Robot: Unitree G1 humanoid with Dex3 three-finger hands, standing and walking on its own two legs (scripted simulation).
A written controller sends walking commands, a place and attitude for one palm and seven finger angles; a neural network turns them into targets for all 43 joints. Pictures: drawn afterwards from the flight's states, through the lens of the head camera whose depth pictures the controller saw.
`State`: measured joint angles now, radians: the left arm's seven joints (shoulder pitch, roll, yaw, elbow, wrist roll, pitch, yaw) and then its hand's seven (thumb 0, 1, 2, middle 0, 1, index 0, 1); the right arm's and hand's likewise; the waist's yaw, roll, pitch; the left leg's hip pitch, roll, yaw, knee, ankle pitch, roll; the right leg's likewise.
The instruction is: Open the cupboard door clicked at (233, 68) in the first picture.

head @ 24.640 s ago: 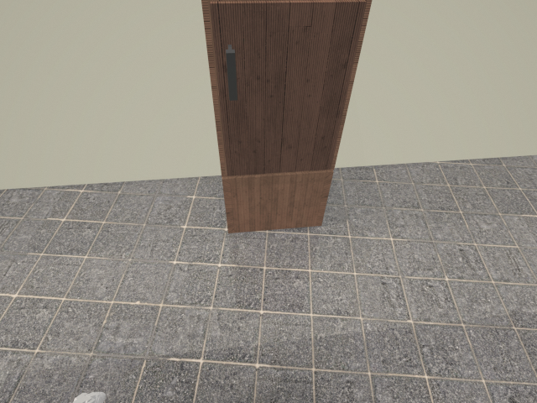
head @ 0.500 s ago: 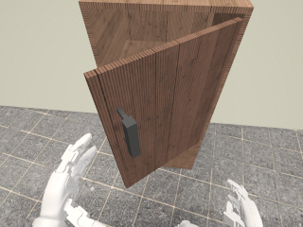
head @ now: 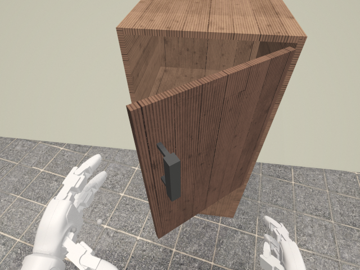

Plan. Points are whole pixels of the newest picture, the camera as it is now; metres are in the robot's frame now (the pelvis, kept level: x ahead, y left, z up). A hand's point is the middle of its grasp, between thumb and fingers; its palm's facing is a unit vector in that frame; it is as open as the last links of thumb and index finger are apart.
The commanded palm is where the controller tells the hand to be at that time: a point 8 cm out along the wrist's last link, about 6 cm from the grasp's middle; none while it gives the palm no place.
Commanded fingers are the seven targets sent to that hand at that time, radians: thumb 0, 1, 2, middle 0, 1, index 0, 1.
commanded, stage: draw the hand back to the body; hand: left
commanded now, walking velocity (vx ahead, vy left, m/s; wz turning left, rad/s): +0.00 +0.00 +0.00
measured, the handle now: (167, 171) +0.31 +0.06 +0.08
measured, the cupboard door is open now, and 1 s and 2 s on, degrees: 40 40 40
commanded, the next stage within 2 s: step back with the hand held close in 1.10 s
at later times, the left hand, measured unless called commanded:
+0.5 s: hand (47, 195) +0.19 +0.23 +0.17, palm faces +0.35 -0.85 -0.38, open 11.8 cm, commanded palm +0.14 +0.28 +0.19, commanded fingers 0.00 0.55 0.75 -0.19 -0.30 -0.19 -0.30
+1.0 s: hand (35, 187) +0.19 +0.24 +0.19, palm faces +0.44 -0.81 -0.39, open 7.6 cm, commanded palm +0.14 +0.28 +0.21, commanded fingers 0.00 0.90 0.90 -0.20 -0.30 -0.20 -0.30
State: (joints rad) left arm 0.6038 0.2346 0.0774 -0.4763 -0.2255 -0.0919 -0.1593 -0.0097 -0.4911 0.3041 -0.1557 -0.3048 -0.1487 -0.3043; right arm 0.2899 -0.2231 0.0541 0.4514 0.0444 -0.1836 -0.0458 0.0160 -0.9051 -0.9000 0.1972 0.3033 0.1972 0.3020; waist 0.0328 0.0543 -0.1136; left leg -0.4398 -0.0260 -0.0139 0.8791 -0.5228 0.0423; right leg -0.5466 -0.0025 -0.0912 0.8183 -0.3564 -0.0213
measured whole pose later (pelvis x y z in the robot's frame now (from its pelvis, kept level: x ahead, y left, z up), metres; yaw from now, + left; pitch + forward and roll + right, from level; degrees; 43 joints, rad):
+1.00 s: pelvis +0.00 -0.02 +0.04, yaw -1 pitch -4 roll -1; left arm 0.47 0.33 0.32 -0.37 -0.06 -0.11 0.11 0.02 0.86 0.89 -0.21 -0.31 -0.20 -0.31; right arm 0.20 -0.22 0.01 0.64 0.01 -0.15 -0.06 0.02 -0.91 -0.90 0.20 0.30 0.20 0.30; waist 0.07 0.06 0.02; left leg -0.04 -0.01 0.00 0.44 -0.32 0.02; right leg -0.17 0.03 -0.07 0.42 -0.18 -0.04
